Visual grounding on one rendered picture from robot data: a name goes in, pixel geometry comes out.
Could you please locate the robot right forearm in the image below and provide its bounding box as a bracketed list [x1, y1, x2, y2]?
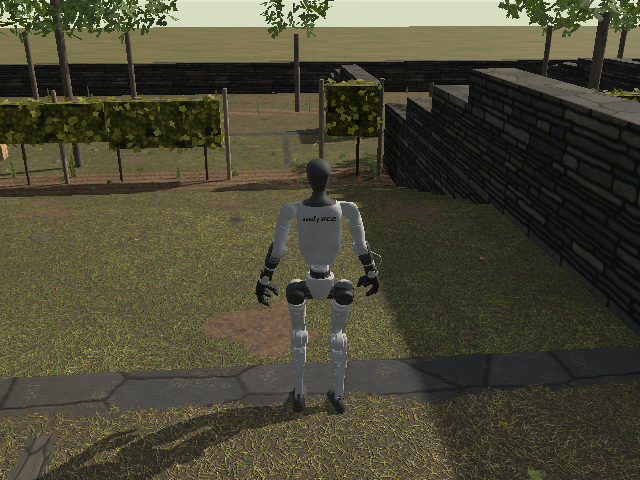
[358, 240, 378, 278]

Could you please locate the right robot upper arm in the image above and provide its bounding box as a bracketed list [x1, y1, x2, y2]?
[340, 201, 369, 256]

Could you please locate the robot left forearm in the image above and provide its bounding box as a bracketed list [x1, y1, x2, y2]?
[259, 242, 280, 285]

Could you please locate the humanoid robot head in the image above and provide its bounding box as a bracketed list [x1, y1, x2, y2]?
[302, 158, 336, 207]

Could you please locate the robot right hand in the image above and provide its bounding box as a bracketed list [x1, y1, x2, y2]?
[357, 274, 380, 296]

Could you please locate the robot left hand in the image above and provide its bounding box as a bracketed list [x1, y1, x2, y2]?
[255, 280, 278, 306]

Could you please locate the robot right shin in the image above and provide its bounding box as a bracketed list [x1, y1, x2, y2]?
[330, 333, 347, 400]

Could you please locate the left robot upper arm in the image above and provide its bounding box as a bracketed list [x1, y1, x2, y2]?
[271, 202, 299, 258]

